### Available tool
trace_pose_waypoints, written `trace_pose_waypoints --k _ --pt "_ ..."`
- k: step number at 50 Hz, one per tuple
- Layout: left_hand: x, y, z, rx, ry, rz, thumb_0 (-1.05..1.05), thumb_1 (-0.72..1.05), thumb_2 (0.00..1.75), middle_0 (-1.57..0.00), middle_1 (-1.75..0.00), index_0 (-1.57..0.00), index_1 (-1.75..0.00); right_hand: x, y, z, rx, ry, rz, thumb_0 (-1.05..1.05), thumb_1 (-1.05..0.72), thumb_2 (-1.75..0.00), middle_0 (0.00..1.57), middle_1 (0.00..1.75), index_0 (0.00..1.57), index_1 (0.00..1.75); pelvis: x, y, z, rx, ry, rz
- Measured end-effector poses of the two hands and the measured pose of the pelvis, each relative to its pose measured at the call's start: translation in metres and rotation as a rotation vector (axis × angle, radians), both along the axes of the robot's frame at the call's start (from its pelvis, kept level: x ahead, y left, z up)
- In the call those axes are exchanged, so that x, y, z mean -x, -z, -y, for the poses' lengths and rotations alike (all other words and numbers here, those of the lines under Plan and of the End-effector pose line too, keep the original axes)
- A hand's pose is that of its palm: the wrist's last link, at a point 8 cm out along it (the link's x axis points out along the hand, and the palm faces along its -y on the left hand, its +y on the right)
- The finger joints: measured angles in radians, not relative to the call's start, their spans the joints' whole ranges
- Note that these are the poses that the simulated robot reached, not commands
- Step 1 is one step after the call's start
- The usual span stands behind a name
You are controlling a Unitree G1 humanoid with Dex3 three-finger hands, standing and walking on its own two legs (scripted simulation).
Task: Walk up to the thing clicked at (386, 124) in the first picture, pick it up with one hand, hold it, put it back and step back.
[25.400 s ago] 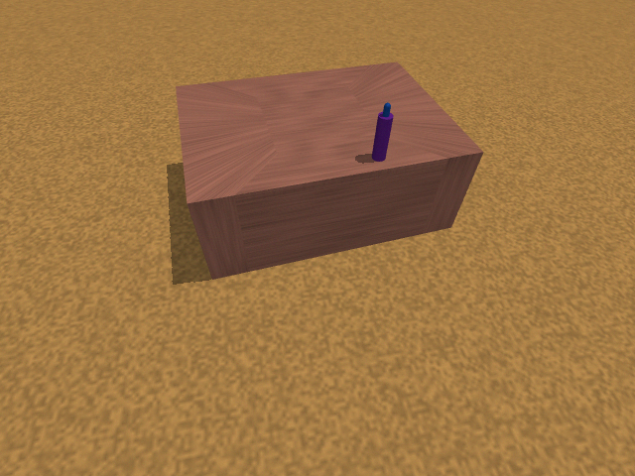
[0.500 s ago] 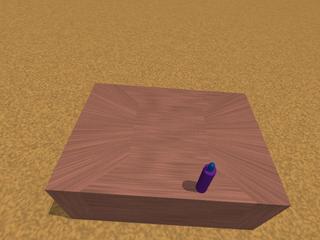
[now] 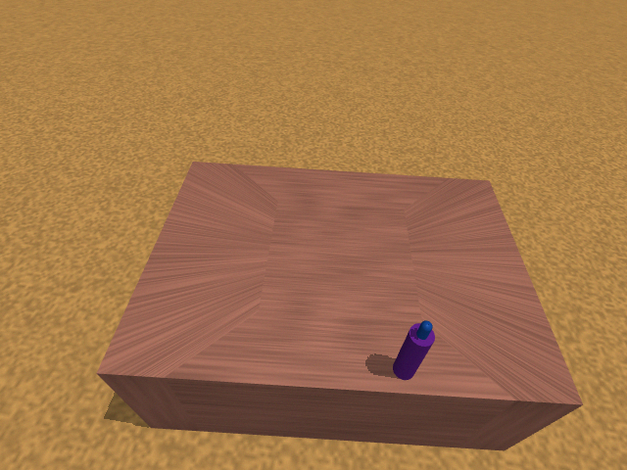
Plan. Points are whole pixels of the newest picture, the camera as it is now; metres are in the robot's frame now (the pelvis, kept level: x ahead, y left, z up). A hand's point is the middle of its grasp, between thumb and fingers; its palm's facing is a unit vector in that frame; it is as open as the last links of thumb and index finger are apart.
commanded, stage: stand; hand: right
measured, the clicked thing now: (414, 348) +0.41 -0.20 -0.25
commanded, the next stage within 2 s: none
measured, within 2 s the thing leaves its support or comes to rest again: neither
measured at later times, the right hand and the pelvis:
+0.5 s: hand out of the picture +0.07 -0.26 -0.16, palm faces -0.05 +0.93 -0.36, open 7.5 cm; pelvis +0.00 -0.01 +0.00, yaw +1 degrees
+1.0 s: hand out of the picture +0.07 -0.26 -0.16, palm faces -0.05 +0.94 -0.35, open 7.4 cm; pelvis +0.00 -0.01 +0.00, yaw +1 degrees
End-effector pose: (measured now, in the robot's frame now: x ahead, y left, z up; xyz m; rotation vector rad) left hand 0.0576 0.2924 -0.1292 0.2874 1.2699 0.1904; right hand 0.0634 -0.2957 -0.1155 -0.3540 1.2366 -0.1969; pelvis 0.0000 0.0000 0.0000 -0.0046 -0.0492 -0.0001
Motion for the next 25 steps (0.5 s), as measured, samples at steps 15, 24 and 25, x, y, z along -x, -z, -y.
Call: trace_pose_waypoints --k 15,24,25 --pt "-0.0044 -0.0028 0.0016 -0.007 -0.002 0.003 0.01 0.9 0.9 -0.2 -0.3 -0.2 -0.3 -0.0028 0.0018 0.0039 -0.005 0.001 -0.013 0.0 -0.72 -0.86 0.2 0.3 0.2 0.29 -0.0034 -0.0005 0.0027 0.0 -0.009 -0.004" --pt "-0.0065 -0.0043 0.0045 -0.007 -0.004 0.015 0.01 0.9 0.9 -0.2 -0.3 -0.2 -0.3 -0.0045 0.0019 0.007 -0.008 -0.002 -0.01 0.01 -0.88 -0.9 0.2 0.3 0.2 0.3 -0.0034 -0.0006 0.0059 0.0 -0.015 -0.003" --pt "-0.0066 -0.0045 0.0049 -0.007 -0.005 0.017 0.01 0.9 0.9 -0.2 -0.3 -0.2 -0.3 -0.0046 0.0019 0.0073 -0.009 -0.003 -0.009 0.01 -0.88 -0.9 0.2 0.3 0.2 0.3 -0.0034 -0.0006 0.0062 0.001 -0.016 -0.003"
